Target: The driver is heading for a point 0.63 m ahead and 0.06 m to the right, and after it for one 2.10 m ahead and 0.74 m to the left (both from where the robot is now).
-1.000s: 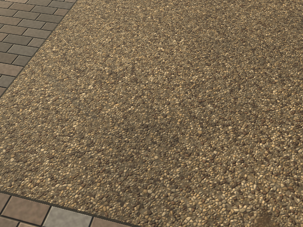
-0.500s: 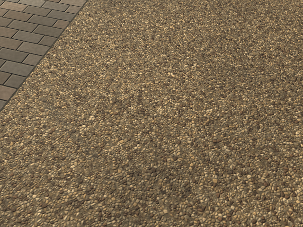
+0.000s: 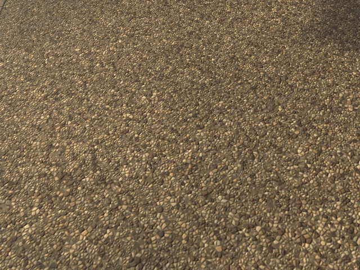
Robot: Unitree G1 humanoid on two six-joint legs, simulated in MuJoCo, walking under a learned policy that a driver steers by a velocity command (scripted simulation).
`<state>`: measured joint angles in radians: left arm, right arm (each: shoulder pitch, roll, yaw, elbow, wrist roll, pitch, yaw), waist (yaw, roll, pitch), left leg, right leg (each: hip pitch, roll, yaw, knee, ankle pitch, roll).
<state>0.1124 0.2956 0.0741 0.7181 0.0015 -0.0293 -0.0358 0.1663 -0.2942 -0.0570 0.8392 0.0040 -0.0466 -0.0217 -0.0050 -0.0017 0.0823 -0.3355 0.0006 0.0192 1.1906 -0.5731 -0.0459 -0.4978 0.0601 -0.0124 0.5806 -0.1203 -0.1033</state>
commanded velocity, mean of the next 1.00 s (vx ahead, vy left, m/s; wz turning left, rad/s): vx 0.07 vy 0.00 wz -0.29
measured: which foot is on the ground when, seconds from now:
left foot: up 0.00-0.42, down 0.44-1.00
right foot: down 0.00-0.44, up 0.46-0.72, down 0.74-1.00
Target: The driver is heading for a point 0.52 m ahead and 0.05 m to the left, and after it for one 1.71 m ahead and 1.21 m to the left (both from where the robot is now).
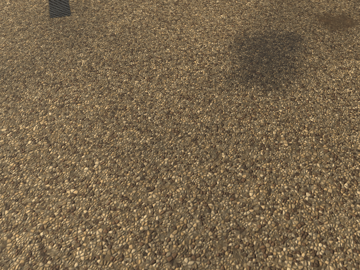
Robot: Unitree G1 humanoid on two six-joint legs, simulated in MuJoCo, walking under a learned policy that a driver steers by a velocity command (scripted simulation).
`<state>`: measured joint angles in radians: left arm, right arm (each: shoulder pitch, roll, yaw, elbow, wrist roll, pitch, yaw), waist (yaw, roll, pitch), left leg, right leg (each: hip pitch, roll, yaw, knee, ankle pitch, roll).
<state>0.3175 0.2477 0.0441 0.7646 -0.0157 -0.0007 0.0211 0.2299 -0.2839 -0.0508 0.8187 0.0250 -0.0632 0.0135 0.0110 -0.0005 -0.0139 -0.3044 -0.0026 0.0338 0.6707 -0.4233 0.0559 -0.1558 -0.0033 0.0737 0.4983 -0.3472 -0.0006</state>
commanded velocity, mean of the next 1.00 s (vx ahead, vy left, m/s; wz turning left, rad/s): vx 0.29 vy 0.00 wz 0.12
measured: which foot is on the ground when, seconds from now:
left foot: down 0.00-0.54, up 0.56-1.00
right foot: down 0.00-0.04, up 0.06-0.50, down 0.52-1.00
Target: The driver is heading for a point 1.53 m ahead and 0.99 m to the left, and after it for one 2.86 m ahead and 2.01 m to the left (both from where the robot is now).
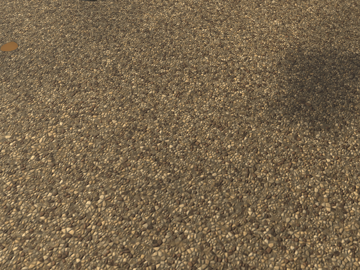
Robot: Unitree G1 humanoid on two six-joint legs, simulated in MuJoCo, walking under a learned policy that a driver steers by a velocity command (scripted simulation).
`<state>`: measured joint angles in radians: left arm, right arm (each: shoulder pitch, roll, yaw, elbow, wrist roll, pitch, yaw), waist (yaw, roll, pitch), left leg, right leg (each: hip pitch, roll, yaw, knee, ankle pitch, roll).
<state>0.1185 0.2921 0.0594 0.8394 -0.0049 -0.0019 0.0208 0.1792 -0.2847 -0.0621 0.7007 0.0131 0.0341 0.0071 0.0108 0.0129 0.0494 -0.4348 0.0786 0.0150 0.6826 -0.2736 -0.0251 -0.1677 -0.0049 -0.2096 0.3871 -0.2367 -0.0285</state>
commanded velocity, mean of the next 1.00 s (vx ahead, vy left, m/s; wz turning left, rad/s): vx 0.11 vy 0.00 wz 0.57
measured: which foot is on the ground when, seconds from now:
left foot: up 0.00-0.02, down 0.04-0.48, up 0.50-0.88, down 0.90-1.00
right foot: down 0.00-0.06, up 0.08-0.46, down 0.48-0.90, up 0.92-1.00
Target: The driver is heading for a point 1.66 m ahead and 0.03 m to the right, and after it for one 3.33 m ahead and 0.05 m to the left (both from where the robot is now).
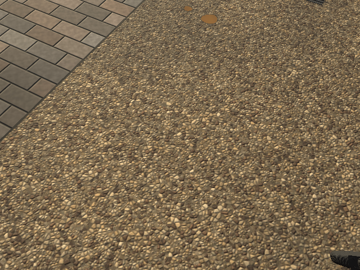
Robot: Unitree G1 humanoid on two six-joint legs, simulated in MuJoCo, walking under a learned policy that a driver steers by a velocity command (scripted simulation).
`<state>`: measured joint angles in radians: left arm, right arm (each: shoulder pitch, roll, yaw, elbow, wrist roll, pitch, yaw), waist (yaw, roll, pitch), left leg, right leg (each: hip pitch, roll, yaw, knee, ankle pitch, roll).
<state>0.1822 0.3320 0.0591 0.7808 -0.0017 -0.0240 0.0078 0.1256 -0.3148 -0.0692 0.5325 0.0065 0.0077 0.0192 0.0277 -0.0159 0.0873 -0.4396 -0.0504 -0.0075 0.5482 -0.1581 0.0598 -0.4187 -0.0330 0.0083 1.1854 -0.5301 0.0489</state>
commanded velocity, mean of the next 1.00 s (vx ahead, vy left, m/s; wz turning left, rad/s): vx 0.07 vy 0.00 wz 0.20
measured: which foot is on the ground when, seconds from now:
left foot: down 0.00-0.32, up 0.34-0.54, down 0.56-1.00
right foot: up 0.00-0.28, down 0.30-1.00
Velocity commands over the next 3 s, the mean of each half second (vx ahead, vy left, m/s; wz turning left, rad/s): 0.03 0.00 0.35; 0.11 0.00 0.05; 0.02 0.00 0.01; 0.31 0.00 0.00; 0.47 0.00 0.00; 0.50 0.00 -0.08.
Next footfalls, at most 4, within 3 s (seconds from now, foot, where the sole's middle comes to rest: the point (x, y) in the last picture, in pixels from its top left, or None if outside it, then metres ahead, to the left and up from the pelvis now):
0.30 right None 0.13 -0.14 -0.76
0.56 left None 0.06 0.10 -0.76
2.20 right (207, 243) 0.49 -0.06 -0.76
2.76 left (135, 176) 0.75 0.22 -0.76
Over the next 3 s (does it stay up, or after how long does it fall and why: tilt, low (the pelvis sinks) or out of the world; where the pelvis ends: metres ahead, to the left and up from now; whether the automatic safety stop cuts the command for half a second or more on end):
stays up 0.71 0.13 0.02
